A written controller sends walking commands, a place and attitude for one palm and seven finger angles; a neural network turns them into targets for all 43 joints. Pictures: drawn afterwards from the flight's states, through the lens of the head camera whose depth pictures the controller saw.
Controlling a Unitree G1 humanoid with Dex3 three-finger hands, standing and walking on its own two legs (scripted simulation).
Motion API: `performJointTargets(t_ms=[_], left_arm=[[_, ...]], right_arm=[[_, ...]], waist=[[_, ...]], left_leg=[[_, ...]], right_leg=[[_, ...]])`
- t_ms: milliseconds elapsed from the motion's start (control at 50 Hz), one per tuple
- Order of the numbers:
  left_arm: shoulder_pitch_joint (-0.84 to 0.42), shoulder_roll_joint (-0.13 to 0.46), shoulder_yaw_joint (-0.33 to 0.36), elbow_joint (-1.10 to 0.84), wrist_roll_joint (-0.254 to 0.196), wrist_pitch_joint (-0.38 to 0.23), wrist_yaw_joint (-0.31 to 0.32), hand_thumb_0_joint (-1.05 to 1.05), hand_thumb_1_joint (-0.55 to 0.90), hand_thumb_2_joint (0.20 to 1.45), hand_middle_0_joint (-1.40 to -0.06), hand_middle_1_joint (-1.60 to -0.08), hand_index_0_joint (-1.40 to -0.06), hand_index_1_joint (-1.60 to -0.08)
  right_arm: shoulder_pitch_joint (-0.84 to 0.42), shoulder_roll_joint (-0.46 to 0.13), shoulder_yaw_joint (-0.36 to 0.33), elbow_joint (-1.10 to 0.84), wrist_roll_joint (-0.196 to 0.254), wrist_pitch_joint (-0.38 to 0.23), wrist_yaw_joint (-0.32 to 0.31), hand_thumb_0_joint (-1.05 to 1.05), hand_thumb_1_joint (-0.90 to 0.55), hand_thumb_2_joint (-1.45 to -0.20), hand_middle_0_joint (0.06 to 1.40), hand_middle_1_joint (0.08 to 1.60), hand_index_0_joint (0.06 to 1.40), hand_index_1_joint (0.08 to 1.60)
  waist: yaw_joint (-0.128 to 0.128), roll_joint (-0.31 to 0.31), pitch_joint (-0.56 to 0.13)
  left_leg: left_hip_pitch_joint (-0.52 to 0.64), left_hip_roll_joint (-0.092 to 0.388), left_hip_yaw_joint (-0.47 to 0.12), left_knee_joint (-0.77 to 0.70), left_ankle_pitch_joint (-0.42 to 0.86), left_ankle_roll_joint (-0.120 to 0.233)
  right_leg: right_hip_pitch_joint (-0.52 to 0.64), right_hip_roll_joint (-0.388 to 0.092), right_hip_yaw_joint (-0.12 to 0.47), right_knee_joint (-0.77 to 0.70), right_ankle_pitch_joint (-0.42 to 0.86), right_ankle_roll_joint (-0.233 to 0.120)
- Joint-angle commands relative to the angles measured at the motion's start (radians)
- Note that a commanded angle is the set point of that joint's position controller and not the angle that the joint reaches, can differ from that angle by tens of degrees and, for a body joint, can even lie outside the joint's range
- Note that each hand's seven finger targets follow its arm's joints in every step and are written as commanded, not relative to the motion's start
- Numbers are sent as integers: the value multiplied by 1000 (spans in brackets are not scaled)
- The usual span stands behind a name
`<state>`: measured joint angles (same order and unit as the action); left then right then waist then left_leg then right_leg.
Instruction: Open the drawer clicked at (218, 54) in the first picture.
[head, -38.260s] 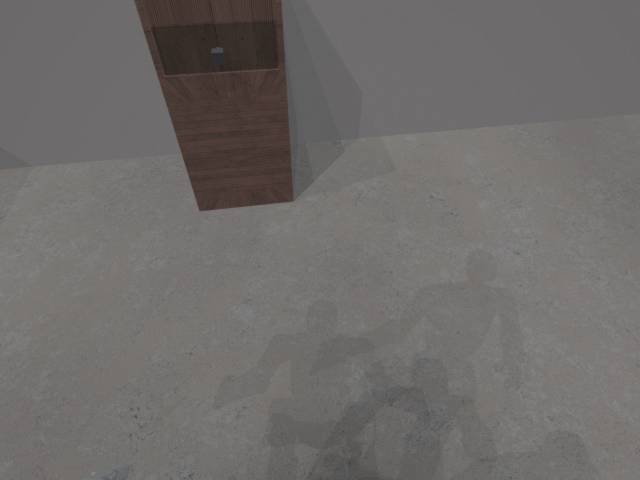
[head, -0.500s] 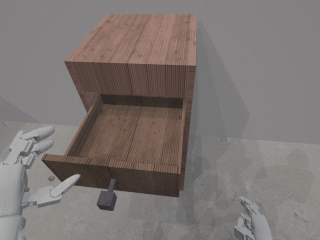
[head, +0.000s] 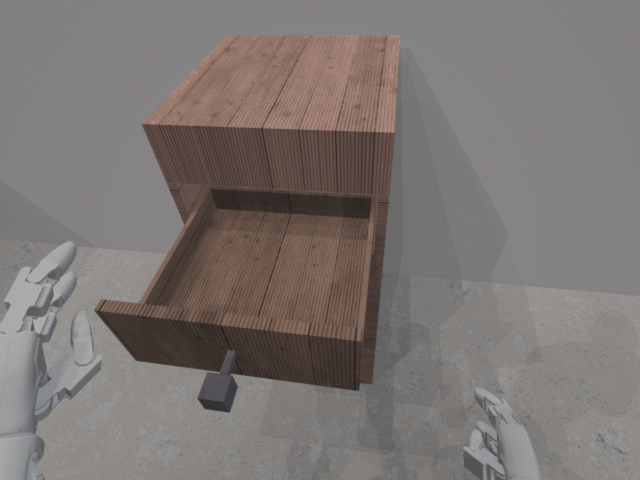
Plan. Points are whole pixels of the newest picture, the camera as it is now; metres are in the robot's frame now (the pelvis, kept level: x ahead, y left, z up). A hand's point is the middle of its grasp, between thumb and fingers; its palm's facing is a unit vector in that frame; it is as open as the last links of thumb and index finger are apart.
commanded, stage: step back with the hand held close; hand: left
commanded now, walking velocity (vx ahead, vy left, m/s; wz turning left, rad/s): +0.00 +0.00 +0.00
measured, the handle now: (223, 378) +0.26 +0.19 -0.06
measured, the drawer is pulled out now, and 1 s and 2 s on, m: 0.30 0.30 0.30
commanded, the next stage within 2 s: stop stepping back and stand still in 1.70 s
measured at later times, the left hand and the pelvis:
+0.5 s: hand (64, 383) +0.16 +0.25 +0.15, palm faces +0.30 -0.80 -0.52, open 7.4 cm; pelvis -0.03 +0.02 +0.00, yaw +1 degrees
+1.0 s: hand (14, 434) +0.11 +0.27 +0.16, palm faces +0.36 -0.82 -0.45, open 7.4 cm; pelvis -0.08 +0.03 -0.01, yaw +1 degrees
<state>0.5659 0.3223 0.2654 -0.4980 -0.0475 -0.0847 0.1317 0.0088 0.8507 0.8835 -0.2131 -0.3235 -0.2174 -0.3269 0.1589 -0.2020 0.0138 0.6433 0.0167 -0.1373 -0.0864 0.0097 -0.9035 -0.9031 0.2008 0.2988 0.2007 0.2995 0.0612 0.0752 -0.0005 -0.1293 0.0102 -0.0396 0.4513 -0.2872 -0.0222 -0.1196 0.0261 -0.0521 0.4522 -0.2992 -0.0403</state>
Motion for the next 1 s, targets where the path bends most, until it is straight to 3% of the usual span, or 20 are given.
performJointTargets(t_ms=[0,40,60,80,100,120,160,200,220,280,360,480,660,800,840,900,920,980], left_arm=[[-48,163,122,-213,0,-64,21,0,900,900,-200,-300,-200,-300],[-48,163,122,-204,-1,-64,21,0,900,900,-200,-300,-200,-300],[-167,277,250,-288,-7,-113,22,0,900,900,-200,-300,-200,-300],[-81,220,214,-186,0,-118,12,0,900,900,-200,-300,-200,-300],[-30,187,181,-173,0,-124,4,0,900,900,-200,-300,-200,-300],[-28,195,183,-220,0,-138,-1,0,900,900,-200,-300,-200,-300],[39,176,175,-212,-1,-148,-1,0,900,900,-200,-300,-200,-300],[79,187,189,-234,1,-150,3,0,900,900,-200,-300,-200,-300],[85,197,196,-247,0,-151,3,0,900,900,-200,-300,-200,-300],[107,210,209,-267,-2,-148,8,0,900,900,-200,-300,-200,-300],[123,220,217,-285,-7,-147,13,0,900,900,-200,-300,-200,-300],[115,225,218,-301,-12,-152,22,0,900,900,-200,-300,-200,-300],[80,227,212,-341,-5,-169,37,0,900,900,-200,-300,-200,-300],[58,222,204,-337,1,-178,47,0,900,900,-200,-300,-200,-300],[51,223,203,-342,2,-178,51,0,900,900,-200,-300,-200,-300],[49,226,208,-354,6,-184,51,0,900,900,-200,-300,-200,-300],[57,245,227,-357,12,-185,54,0,900,900,-200,-300,-200,-300],[58,239,237,-378,12,-198,47,0,900,900,-200,-300,-200,-300]], right_arm=[[-145,-88,-31,-165,0,-62,-14,0,-900,-900,200,300,200,300],[-145,-89,-31,-160,1,-62,-14,0,-900,-900,200,300,200,300],[-75,-124,-36,-185,8,-34,-5,0,-900,-900,200,300,200,300],[-85,-103,-36,-159,7,-17,-2,0,-900,-900,200,300,200,300],[-99,-107,-37,-172,8,-2,1,0,-900,-900,200,300,200,300],[-105,-115,-42,-186,7,2,1,0,-900,-900,200,300,200,300],[-97,-122,-44,-194,5,18,4,0,-900,-900,200,300,200,300],[-105,-128,-53,-208,6,35,4,0,-900,-900,200,300,200,300],[-114,-130,-58,-209,7,38,0,0,-900,-900,200,300,200,300],[-108,-129,-64,-224,9,58,-1,0,-900,-900,200,300,200,300],[-108,-128,-69,-231,10,62,-6,0,-900,-900,200,300,200,300],[-112,-129,-66,-234,7,53,-7,0,-900,-900,200,300,200,300],[-103,-132,-54,-235,0,28,0,0,-900,-900,200,300,200,300],[-86,-134,-51,-231,-2,13,6,0,-900,-900,200,300,200,300],[-85,-137,-52,-227,-4,11,5,0,-900,-900,200,300,200,300],[-91,-142,-49,-231,-4,4,7,0,-900,-900,200,300,200,300],[-98,-147,-53,-230,-4,0,6,0,-900,-900,200,300,200,300],[-90,-134,-52,-233,-11,-12,10,0,-900,-900,200,300,200,300]], waist=[[-6,-44,-70],[-7,-30,-60],[-57,-51,25],[-62,-119,0],[-65,-140,-17],[-66,-91,-41],[-66,-59,-110],[-64,-52,-152],[-64,-18,-165],[-65,-60,-186],[-66,-51,-183],[-62,-59,-155],[-61,-3,-124],[-64,-44,-92],[-65,-35,-91],[-57,24,-93],[-53,74,-113],[-45,70,-153]], left_leg=[[26,20,45,-30,252,39],[21,21,44,-32,245,36],[-69,26,3,19,190,62],[-55,22,-3,52,173,58],[-51,18,1,78,179,59],[-48,14,5,82,209,58],[-58,35,-12,52,300,57],[-72,55,-18,43,415,58],[-65,60,-25,34,456,55],[-105,75,-44,32,498,52],[-134,77,-52,35,462,47],[-210,86,-76,5,277,58],[-316,95,-94,-33,53,70],[-339,75,-91,-3,-103,66],[-335,77,-92,-7,-101,66],[-417,117,-131,-71,-88,79],[-441,141,-145,-102,-65,86],[-486,180,-174,-103,37,104]], right_leg=[[-19,-66,6,-77,264,43],[-23,-68,8,-80,254,42],[-114,-121,92,-134,269,35],[-125,-152,83,-140,263,22],[-136,-166,95,-136,289,16],[-133,-176,93,-124,340,9],[-76,-167,58,-63,343,11],[-32,-145,36,-21,403,26],[-33,-140,32,-12,420,28],[1,-127,21,16,427,30],[-15,-132,28,22,406,22],[-57,-127,55,8,249,27],[-85,-116,86,6,76,32],[-147,-136,125,-56,-58,20],[-155,-134,123,-58,-66,17],[-88,-97,90,33,-26,32],[-46,-79,69,89,14,36],[16,-57,54,197,95,44]])
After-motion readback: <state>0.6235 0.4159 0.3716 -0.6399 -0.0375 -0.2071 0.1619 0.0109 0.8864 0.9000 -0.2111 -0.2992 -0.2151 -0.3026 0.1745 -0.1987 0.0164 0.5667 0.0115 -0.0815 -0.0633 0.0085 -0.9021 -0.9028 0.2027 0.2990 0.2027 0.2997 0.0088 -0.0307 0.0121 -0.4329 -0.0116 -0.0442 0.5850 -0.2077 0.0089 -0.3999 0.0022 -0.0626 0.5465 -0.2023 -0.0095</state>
